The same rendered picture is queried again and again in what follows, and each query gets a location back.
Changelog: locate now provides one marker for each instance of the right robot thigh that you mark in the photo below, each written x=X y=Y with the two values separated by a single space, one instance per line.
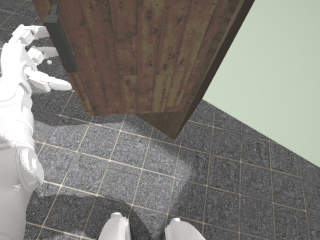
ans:
x=181 y=230

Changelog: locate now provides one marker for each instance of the left robot hand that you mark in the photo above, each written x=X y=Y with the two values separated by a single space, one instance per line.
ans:
x=15 y=60

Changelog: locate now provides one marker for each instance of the left robot forearm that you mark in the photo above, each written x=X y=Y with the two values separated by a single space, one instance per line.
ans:
x=16 y=118

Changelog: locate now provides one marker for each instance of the robot left upper arm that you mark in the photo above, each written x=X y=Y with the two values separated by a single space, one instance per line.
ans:
x=20 y=174

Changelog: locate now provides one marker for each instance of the left robot shin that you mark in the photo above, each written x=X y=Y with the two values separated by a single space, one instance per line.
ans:
x=116 y=214

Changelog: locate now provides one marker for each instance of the handle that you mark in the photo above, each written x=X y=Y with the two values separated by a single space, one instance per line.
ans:
x=55 y=29

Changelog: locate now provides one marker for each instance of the cupboard door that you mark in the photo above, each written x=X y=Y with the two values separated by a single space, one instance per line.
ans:
x=135 y=56

